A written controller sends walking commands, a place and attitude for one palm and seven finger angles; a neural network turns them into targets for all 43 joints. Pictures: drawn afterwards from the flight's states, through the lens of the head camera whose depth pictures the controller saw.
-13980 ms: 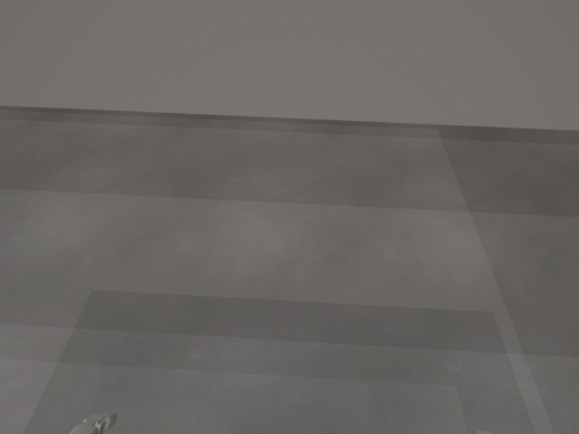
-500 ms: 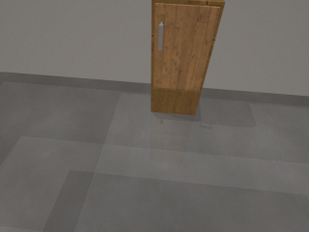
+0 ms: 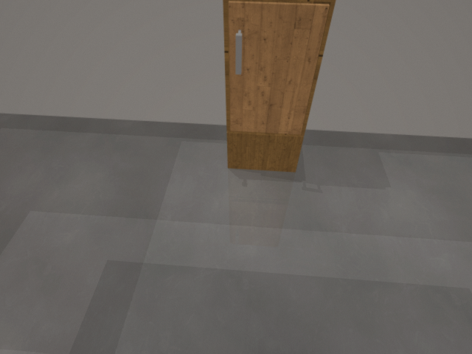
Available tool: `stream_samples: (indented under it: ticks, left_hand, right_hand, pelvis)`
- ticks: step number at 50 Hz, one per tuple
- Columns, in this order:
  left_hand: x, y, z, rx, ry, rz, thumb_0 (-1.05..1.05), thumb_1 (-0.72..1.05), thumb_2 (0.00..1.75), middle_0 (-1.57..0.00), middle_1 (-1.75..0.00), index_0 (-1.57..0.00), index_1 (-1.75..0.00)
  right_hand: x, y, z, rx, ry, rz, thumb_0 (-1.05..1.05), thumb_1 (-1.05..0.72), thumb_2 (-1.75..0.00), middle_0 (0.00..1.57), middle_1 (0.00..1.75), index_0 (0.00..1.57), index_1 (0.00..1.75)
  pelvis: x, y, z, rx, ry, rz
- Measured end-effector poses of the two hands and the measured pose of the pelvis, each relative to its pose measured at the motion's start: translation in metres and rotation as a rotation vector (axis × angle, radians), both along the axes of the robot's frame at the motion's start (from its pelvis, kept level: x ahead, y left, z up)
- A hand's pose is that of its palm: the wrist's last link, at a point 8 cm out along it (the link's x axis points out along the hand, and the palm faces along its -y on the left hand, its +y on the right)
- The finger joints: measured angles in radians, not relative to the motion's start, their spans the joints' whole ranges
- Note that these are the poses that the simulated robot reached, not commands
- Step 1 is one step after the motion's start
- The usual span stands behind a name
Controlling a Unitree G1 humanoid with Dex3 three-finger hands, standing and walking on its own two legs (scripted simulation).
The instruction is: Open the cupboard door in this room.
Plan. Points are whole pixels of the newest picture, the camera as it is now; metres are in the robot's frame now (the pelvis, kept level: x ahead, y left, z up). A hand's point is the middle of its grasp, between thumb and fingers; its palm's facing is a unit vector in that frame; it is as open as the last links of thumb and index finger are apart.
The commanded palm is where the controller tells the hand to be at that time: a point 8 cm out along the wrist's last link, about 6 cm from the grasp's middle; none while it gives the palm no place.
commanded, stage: walk to a spot facing it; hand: left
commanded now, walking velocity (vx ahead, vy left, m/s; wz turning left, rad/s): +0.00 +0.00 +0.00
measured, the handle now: (239, 52) +1.18 +0.06 -0.04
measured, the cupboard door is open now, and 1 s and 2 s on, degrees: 0 0 0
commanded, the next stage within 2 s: turn to face it in 0.92 s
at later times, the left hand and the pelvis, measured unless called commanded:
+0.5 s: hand out of the picture +0.07 +0.14 -0.18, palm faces +0.00 -0.97 -0.23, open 7.4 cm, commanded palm none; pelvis +0.06 -0.04 -0.02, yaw -7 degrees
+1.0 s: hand (175, 296) +0.27 +0.16 -0.20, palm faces -0.20 -0.97 -0.16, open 7.4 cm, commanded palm none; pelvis +0.27 -0.02 -0.02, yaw -18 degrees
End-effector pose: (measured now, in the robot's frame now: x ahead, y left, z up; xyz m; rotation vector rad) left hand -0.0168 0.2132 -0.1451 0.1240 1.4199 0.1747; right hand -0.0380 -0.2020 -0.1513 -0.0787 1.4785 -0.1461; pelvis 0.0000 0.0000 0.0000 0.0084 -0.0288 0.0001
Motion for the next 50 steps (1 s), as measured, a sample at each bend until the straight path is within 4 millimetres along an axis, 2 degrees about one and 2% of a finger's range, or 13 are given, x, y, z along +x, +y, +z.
stream_samples:
  ticks: [8, 13, 16, 20, 22, 25, 31, 35, 40, 44, 46, 48, 50]
  left_hand:
    - [-0.001, -0.003, -0.002, -0.013, 0.004, 0.001, 0.0, 0.91, 0.9, -0.2, -0.3, -0.19, -0.3]
    - [0.006, -0.004, -0.006, -0.024, 0.035, -0.019, 0.0, 0.91, 0.9, -0.2, -0.3, -0.19, -0.3]
    - [0.022, -0.006, -0.005, -0.013, 0.046, -0.047, 0.0, 0.91, 0.9, -0.2, -0.3, -0.19, -0.3]
    - [0.061, -0.014, -0.007, 0.017, -0.005, -0.082, 0.0, 0.9, 0.9, -0.2, -0.3, -0.19, -0.3]
    - [0.076, -0.019, -0.007, 0.034, -0.052, -0.073, 0.0, 0.9, 0.9, -0.2, -0.3, -0.19, -0.3]
    - [0.086, -0.027, 0.001, 0.041, -0.058, -0.064, 0.0, 0.91, 0.9, -0.2, -0.3, -0.19, -0.3]
    - [0.099, -0.043, 0.016, 0.012, 0.037, -0.107, 0.0, 0.9, 0.9, -0.2, -0.3, -0.19, -0.3]
    - [0.117, -0.047, 0.016, -0.009, 0.077, -0.114, 0.0, 0.9, 0.9, -0.2, -0.3, -0.2, -0.3]
    - [0.152, -0.042, 0.008, -0.028, 0.116, -0.103, 0.0, 0.9, 0.9, -0.2, -0.3, -0.2, -0.3]
    - [0.189, -0.027, -0.008, -0.039, 0.162, -0.106, 0.0, 0.9, 0.9, -0.2, -0.3, -0.2, -0.3]
    - [0.216, -0.017, -0.018, -0.042, 0.181, -0.127, 0.0, 0.9, 0.9, -0.2, -0.3, -0.2, -0.3]
    - [0.253, -0.008, -0.022, -0.033, 0.165, -0.173, 0.0, 0.9, 0.9, -0.2, -0.3, -0.2, -0.3]
    - [0.299, -0.001, -0.021, -0.022, 0.115, -0.228, 0.0, 0.9, 0.9, -0.2, -0.3, -0.2, -0.3]
  right_hand:
    - [0.01, -0.012, 0.001, -0.027, -0.027, 0.005, 0.0, -0.91, -0.9, 0.2, 0.3, 0.2, 0.3]
    - [0.015, -0.02, -0.005, -0.037, -0.047, -0.043, 0.0, -0.91, -0.9, 0.2, 0.3, 0.2, 0.3]
    - [0.016, -0.029, -0.011, -0.035, -0.051, -0.084, 0.0, -0.91, -0.9, 0.2, 0.3, 0.2, 0.3]
    - [0.019, -0.046, -0.025, -0.02, -0.016, -0.103, 0.0, -0.9, -0.9, 0.2, 0.3, 0.2, 0.3]
    - [0.03, -0.055, -0.028, -0.013, 0.011, -0.089, 0.0, -0.91, -0.9, 0.2, 0.3, 0.2, 0.3]
    - [0.067, -0.07, -0.019, -0.02, -0.025, -0.07, 0.0, -0.91, -0.9, 0.2, 0.3, 0.2, 0.3]
    - [0.17, -0.09, 0.006, -0.046, -0.237, -0.075, 0.0, -0.91, -0.9, 0.2, 0.3, 0.2, 0.3]
    - [0.232, -0.092, 0.015, -0.052, -0.324, -0.071, 0.0, -0.91, -0.9, 0.2, 0.3, 0.2, 0.3]
    - [0.302, -0.08, 0.017, -0.051, -0.357, -0.04, 0.0, -0.91, -0.9, 0.2, 0.3, 0.2, 0.3]
    - [0.355, -0.066, 0.011, -0.068, -0.382, -0.026, 0.0, -0.91, -0.9, 0.2, 0.3, 0.2, 0.3]
    - [0.371, -0.061, 0.007, -0.093, -0.405, -0.043, 0.0, -0.91, -0.9, 0.2, 0.3, 0.2, 0.3]
    - [0.373, -0.058, 0.007, -0.105, -0.399, -0.079, 0.0, -0.91, -0.9, 0.2, 0.3, 0.2, 0.3]
    - [0.363, -0.055, 0.01, -0.115, -0.368, -0.129, 0.0, -0.91, -0.9, 0.2, 0.3, 0.2, 0.3]
  pelvis:
    - [0.001, -0.002, -0.001, -0.002, 0.0, -0.015]
    - [0.01, -0.006, -0.008, -0.001, 0.011, -0.057]
    - [0.022, -0.013, -0.011, 0.006, 0.013, -0.085]
    - [0.043, -0.029, -0.022, 0.007, 0.017, -0.105]
    - [0.05, -0.037, -0.024, 0.001, 0.018, -0.106]
    - [0.064, -0.044, -0.016, 0.004, 0.019, -0.122]
    - [0.102, -0.049, 0.002, 0.015, 0.034, -0.169]
    - [0.133, -0.048, 0.003, 0.008, 0.038, -0.188]
    - [0.18, -0.04, -0.002, -0.006, 0.04, -0.201]
    - [0.226, -0.028, -0.015, -0.015, 0.042, -0.224]
    - [0.246, -0.021, -0.023, -0.018, 0.039, -0.25]
    - [0.26, -0.018, -0.022, -0.015, 0.03, -0.286]
    - [0.273, -0.016, -0.018, -0.016, 0.025, -0.313]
